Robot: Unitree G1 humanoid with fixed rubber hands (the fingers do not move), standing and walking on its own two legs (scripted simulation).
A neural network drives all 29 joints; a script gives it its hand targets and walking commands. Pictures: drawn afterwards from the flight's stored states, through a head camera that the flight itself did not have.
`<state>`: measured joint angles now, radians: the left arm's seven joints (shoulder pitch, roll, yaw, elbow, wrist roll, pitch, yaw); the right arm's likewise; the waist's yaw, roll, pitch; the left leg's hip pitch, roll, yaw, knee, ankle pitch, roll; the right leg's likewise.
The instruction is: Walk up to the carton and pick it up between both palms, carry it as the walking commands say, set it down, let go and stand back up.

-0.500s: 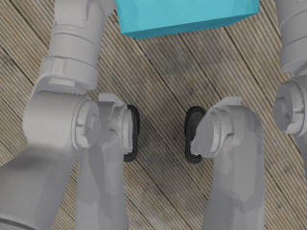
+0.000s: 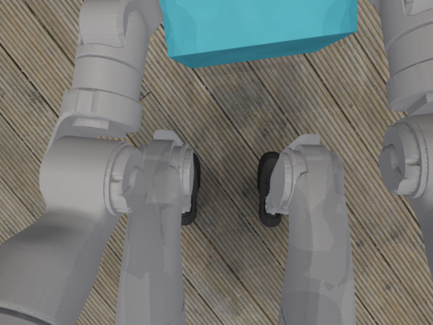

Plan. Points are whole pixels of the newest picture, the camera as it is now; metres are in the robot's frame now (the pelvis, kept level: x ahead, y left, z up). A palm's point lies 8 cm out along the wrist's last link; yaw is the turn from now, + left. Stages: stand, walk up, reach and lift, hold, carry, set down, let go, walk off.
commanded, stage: reach and lift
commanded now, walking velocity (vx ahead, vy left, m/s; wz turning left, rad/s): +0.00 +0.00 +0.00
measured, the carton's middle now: out of the picture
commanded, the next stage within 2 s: none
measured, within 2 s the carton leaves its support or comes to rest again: neither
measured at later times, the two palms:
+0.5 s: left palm out of the picture +0.53 +0.15 +0.01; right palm out of the picture +0.57 -0.15 +0.02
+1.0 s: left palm out of the picture +0.51 +0.15 +0.08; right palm out of the picture +0.55 -0.15 +0.09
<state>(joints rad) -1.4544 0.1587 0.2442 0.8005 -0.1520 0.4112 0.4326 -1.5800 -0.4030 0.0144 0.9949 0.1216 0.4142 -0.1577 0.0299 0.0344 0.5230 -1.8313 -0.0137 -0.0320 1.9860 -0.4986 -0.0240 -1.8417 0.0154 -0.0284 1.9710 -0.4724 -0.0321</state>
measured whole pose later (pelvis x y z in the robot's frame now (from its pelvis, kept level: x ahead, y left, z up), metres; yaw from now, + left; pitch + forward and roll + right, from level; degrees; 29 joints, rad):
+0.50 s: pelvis -0.01 +0.00 +0.05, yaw +0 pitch +16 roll +0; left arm -1.39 0.13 0.27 0.76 -0.12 0.45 0.43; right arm -1.52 -0.37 -0.02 0.97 0.09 0.44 -0.16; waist 0.04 0.03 0.52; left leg -1.62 -0.02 -0.03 1.82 -0.47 -0.02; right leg -1.63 0.03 -0.02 1.80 -0.44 -0.02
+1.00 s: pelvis -0.01 +0.00 +0.11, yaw +0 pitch +11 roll +0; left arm -1.32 0.11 0.27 0.75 -0.10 0.46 0.42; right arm -1.45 -0.34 -0.02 0.96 0.08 0.45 -0.16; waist 0.04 0.02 0.52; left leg -1.40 -0.02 -0.03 1.62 -0.42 -0.02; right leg -1.40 0.03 -0.01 1.60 -0.39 -0.02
